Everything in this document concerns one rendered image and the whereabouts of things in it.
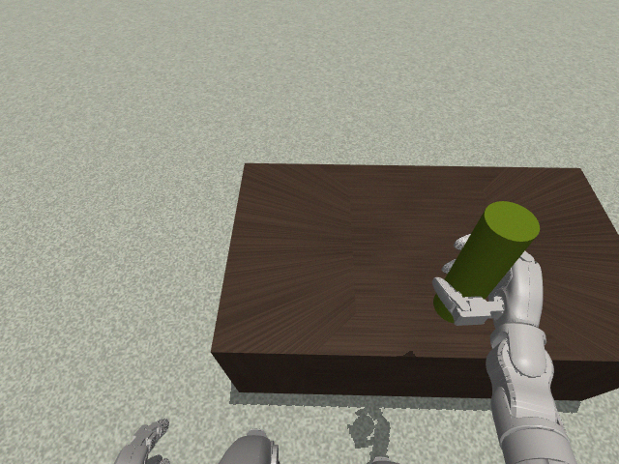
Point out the left robot hand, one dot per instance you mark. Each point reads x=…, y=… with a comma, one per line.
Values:
x=144, y=439

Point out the right robot hand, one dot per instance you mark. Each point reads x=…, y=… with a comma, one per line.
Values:
x=518, y=297

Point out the right robot arm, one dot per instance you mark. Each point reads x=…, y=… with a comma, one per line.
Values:
x=527, y=423

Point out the can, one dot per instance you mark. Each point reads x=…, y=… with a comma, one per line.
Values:
x=504, y=231

